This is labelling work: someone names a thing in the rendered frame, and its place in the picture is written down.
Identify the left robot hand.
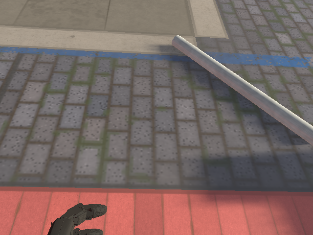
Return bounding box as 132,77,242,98
47,203,108,235

